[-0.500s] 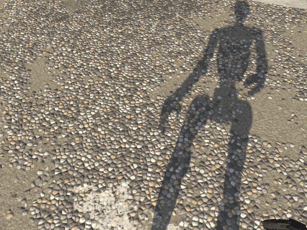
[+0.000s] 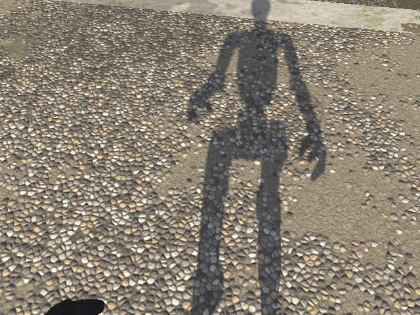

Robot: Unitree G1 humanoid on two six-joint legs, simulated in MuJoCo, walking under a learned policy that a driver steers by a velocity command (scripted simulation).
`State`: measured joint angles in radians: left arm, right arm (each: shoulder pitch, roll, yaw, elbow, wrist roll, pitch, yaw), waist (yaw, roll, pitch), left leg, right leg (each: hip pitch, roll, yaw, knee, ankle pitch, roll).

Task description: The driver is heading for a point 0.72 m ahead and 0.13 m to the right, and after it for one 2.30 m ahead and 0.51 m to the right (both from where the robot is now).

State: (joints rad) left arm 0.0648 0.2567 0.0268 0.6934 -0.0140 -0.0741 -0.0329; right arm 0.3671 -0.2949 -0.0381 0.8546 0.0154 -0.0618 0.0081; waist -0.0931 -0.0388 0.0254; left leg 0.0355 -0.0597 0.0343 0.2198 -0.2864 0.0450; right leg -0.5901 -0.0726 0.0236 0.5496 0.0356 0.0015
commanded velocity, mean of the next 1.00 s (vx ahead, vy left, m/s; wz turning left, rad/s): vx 0.50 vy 0.00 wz -0.12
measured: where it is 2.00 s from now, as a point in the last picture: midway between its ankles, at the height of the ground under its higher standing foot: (240, 148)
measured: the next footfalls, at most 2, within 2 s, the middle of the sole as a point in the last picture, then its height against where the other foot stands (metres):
right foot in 0.08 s outside the picture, level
left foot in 0.60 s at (165, 304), level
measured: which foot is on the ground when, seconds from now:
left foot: down 0.00-0.08, up 0.10-0.58, down 0.60-1.00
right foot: up 0.00-0.06, down 0.08-0.62, up 0.64-1.00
